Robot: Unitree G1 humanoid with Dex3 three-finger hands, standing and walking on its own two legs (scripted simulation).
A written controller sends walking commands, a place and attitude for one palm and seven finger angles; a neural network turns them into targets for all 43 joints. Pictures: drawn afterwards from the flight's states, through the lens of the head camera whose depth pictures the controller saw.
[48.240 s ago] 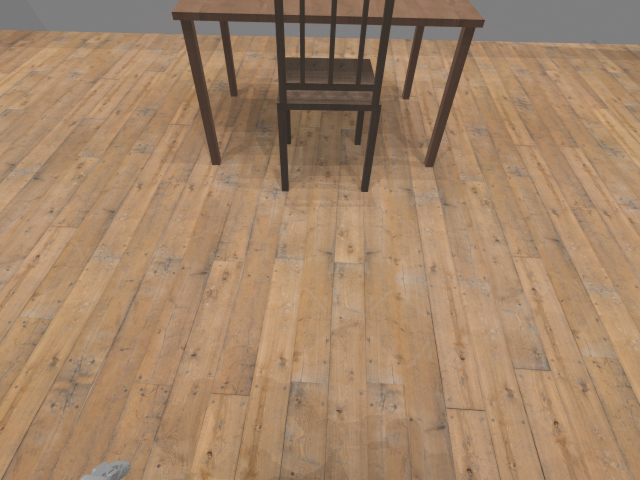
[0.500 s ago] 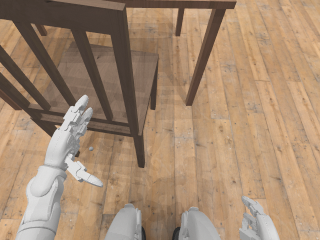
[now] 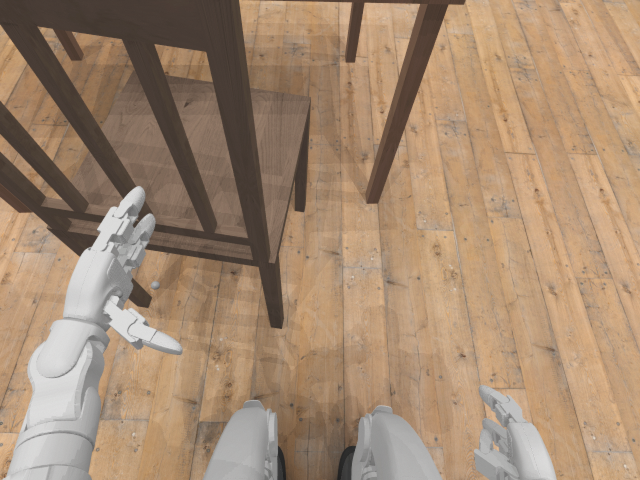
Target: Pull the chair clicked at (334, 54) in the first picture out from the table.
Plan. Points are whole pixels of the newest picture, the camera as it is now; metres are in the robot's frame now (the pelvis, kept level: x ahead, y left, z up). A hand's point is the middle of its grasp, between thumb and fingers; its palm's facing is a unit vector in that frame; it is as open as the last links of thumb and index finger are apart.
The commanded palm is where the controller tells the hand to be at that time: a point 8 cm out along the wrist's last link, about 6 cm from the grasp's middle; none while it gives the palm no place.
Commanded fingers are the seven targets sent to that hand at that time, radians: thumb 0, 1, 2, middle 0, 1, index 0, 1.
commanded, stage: aim the fingers beside a spindle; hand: left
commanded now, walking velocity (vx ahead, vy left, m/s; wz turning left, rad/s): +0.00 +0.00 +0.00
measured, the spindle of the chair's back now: (100, 147) +0.50 +0.29 +0.06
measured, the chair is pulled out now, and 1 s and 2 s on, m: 0.17 0.17 0.17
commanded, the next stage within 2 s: push the fingers through the gap in 0.54 s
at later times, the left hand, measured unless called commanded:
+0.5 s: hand (160, 287) +0.33 +0.19 +0.03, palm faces -0.15 -0.99 -0.06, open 16.9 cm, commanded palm +0.31 +0.25 +0.03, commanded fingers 0.00 -0.50 0.30 -0.06 -0.08 -0.06 -0.08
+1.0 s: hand (175, 266) +0.35 +0.18 +0.03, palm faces -0.17 -0.98 -0.07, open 16.9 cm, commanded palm +0.35 +0.24 +0.03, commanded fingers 0.00 -0.50 0.30 -0.06 -0.08 -0.06 -0.08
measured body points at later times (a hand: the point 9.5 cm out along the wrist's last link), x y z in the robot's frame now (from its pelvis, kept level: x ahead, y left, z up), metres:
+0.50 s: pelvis +0.01 +0.00 +0.01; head +0.12 +0.02 +0.45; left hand +0.33 +0.25 +0.03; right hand +0.16 -0.25 -0.09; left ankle +0.03 +0.08 -0.62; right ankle +0.03 -0.10 -0.62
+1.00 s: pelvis +0.00 +0.00 +0.01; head +0.12 +0.01 +0.44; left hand +0.36 +0.23 +0.04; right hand +0.14 -0.25 -0.10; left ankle +0.03 +0.08 -0.62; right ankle +0.03 -0.10 -0.62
